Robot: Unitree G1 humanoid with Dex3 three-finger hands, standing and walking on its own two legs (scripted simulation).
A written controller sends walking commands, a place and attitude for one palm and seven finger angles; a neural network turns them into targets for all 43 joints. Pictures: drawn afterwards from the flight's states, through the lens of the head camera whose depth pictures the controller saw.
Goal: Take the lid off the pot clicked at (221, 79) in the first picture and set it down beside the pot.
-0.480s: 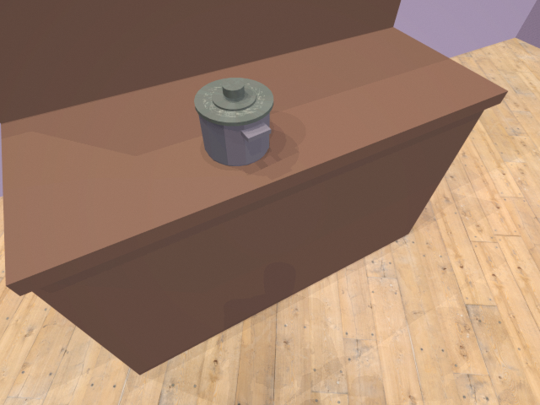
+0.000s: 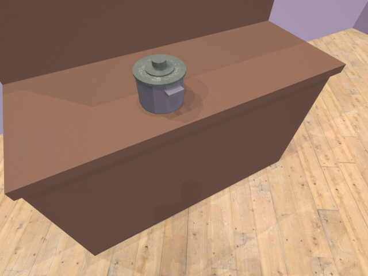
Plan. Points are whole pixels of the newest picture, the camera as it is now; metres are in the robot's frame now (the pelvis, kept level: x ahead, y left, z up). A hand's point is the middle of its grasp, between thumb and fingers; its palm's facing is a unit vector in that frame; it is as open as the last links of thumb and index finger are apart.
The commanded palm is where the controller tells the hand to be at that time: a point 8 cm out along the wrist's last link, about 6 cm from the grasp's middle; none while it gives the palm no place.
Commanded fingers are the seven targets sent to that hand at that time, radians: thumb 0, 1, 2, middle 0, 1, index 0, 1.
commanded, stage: look at it before walking up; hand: left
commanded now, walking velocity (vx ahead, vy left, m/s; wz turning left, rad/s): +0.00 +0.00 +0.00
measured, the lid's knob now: (159, 61) +0.64 +0.12 +0.12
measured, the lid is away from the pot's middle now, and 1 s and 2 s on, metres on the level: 0.00 0.00 0.00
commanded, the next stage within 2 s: walk to a spot facing it in 0.16 s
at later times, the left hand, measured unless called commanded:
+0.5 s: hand out of the picture +0.00 +0.17 -0.18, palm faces +0.00 -0.98 -0.20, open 7.3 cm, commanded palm none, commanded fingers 0.00 0.90 0.90 -0.20 -0.30 -0.20 -0.30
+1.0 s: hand out of the picture +0.07 +0.18 -0.17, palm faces -0.22 -0.95 -0.24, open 7.3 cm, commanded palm none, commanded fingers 0.00 0.90 0.90 -0.20 -0.30 -0.20 -0.30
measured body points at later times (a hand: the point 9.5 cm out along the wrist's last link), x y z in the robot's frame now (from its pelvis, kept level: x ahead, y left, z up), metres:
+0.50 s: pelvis -0.01 -0.01 -0.01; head +0.02 -0.01 +0.44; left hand +0.00 +0.22 -0.16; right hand -0.01 -0.24 -0.17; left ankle -0.03 +0.12 -0.74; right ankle -0.04 -0.12 -0.74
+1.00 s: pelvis -0.01 -0.01 +0.00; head +0.04 -0.02 +0.45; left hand +0.08 +0.23 -0.15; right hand +0.08 -0.29 -0.11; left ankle +0.03 +0.12 -0.71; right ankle -0.04 -0.12 -0.74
